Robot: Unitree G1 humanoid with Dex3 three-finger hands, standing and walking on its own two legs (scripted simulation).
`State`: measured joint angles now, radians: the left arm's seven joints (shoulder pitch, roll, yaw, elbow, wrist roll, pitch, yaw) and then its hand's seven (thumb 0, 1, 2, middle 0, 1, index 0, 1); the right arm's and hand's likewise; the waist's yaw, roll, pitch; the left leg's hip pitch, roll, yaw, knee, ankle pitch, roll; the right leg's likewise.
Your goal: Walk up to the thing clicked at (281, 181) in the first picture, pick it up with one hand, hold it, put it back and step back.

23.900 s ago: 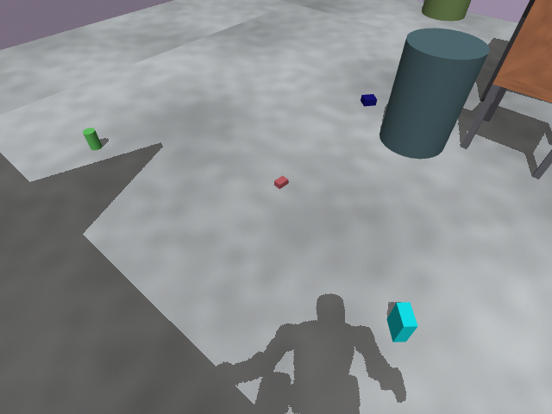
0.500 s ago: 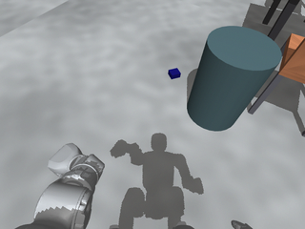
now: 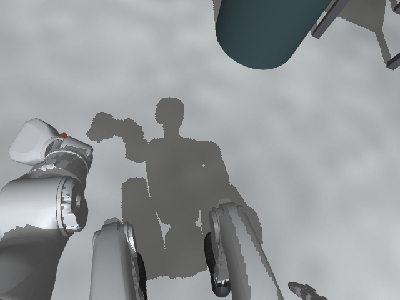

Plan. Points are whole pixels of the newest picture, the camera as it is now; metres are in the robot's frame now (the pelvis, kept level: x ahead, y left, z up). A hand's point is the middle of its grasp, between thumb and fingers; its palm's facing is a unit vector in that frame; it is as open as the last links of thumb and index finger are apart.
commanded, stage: crouch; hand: left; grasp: from above
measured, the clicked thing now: (60, 149) +0.47 +0.25 -0.17
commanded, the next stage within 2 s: lower in 1.06 s
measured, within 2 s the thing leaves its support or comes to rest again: rests again in 0.78 s
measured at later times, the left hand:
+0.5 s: hand (82, 155) +0.48 +0.23 -0.26, palm faces -0.13 -0.40 -0.91, open 4.5 cm
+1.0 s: hand (85, 158) +0.50 +0.24 -0.32, palm faces -0.15 -0.40 -0.90, open 3.4 cm
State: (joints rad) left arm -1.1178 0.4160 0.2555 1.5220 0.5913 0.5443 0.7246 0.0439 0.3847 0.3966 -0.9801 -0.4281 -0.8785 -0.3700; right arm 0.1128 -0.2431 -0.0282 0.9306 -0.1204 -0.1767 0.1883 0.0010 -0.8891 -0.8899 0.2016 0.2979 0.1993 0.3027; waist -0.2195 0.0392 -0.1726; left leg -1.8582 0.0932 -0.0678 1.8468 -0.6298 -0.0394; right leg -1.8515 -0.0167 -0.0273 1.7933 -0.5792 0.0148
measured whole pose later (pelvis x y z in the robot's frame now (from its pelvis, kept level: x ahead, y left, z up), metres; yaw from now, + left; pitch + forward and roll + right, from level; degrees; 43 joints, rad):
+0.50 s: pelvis -0.01 +0.00 -0.13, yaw -1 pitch +38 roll -3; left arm -1.30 0.56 0.38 1.67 0.66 0.52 0.71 0.01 0.68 0.32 -1.08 -0.40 -1.10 -0.36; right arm 0.16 -0.30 -0.02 0.90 -0.14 -0.21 0.30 0.00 -0.90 -0.89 0.20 0.30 0.20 0.30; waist -0.28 0.07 -0.08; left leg -2.23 0.07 -0.10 2.25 -0.69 -0.04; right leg -2.23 -0.01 -0.01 2.19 -0.63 0.03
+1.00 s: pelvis -0.01 +0.01 -0.17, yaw -3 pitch +34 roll -6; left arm -1.33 0.69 0.38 1.72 0.72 0.47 0.69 0.01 0.89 0.18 -1.19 -0.42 -1.25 -0.34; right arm 0.17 -0.33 0.06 0.89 -0.20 -0.23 0.36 0.00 -0.92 -0.90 0.20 0.30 0.20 0.30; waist -0.33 0.04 0.05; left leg -2.32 0.05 -0.16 2.40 -0.70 -0.04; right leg -2.29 -0.01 -0.04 2.31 -0.62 0.04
